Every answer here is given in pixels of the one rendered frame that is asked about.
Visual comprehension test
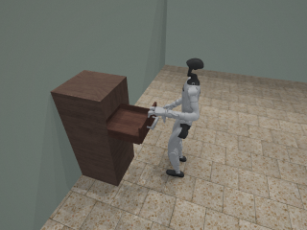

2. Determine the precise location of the robot right foot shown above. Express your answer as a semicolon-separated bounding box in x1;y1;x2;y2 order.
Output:
179;156;186;162

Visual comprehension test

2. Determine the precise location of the robot right hand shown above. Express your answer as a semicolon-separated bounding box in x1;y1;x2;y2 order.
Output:
162;103;173;110

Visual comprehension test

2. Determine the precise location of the left robot forearm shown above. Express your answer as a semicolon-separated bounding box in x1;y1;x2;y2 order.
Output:
164;109;198;122

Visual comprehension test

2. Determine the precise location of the robot left upper arm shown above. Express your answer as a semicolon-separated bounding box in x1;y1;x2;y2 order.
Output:
187;86;200;122

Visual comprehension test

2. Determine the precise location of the robot left hand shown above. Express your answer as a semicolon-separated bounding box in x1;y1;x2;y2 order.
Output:
148;106;166;124

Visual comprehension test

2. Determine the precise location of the handle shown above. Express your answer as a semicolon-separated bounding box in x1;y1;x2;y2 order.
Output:
147;116;159;130

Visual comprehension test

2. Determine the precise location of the robot head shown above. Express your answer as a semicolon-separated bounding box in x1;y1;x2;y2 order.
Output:
186;57;204;86

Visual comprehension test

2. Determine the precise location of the cabinet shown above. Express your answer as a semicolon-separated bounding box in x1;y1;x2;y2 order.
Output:
50;70;134;187

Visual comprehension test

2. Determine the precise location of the right robot forearm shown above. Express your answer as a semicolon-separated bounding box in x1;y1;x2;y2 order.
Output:
170;98;182;108

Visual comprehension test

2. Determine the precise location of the drawer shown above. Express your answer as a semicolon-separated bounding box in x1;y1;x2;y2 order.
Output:
106;102;157;145

